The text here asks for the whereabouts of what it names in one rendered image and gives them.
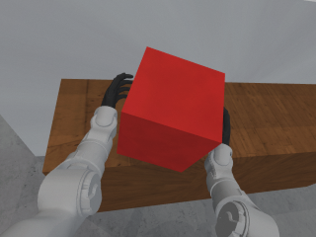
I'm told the robot left hand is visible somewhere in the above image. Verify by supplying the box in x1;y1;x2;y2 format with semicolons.
101;72;133;109

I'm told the robot left upper arm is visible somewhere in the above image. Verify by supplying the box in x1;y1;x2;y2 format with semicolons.
0;169;102;237

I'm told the robot right forearm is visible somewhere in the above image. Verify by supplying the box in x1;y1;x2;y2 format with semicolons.
204;143;261;218

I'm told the robot right upper arm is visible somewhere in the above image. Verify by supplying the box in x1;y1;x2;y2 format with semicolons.
214;200;279;237

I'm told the carton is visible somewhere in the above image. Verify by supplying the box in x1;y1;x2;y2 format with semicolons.
117;46;225;173

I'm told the pedestal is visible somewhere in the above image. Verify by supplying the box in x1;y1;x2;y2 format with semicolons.
42;78;316;213

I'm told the robot right hand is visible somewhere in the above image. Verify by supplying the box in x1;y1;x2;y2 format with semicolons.
222;107;231;146

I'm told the robot left forearm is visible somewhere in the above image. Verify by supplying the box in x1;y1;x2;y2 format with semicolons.
38;106;118;209

